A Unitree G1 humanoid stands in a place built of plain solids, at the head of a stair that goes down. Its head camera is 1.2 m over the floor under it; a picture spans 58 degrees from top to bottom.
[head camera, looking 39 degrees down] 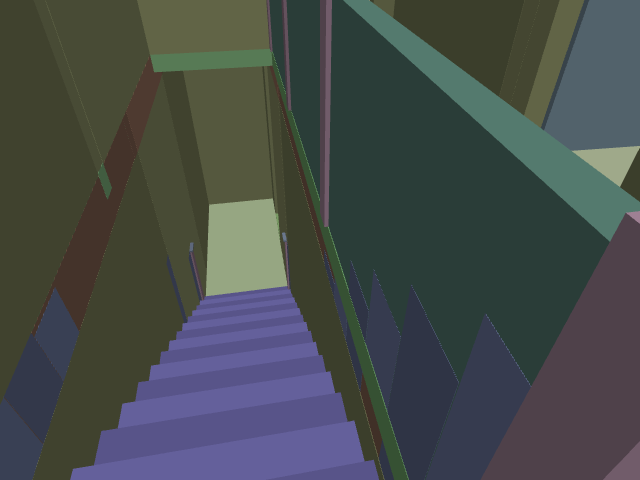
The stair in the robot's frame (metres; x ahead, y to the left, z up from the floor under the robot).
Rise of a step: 0.18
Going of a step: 0.25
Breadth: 1.13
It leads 10 degrees to the left of straight ahead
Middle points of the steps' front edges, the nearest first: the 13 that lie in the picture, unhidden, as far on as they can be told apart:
0.85 0.41 -0.55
1.10 0.45 -0.74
1.34 0.50 -0.92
1.59 0.54 -1.11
1.83 0.58 -1.29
2.08 0.63 -1.48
2.33 0.67 -1.66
2.57 0.72 -1.84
2.82 0.76 -2.03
3.07 0.80 -2.21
3.31 0.85 -2.40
3.56 0.89 -2.58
3.80 0.94 -2.77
